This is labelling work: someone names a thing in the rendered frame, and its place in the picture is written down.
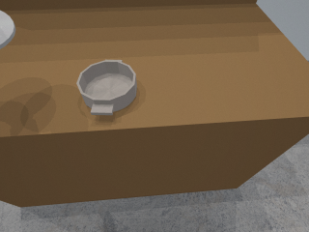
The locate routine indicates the pot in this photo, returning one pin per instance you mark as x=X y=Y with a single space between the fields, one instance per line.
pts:
x=107 y=86

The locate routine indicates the lid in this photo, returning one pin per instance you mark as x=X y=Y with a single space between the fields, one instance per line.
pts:
x=7 y=29

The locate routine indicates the table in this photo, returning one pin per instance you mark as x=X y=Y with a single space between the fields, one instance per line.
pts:
x=221 y=93

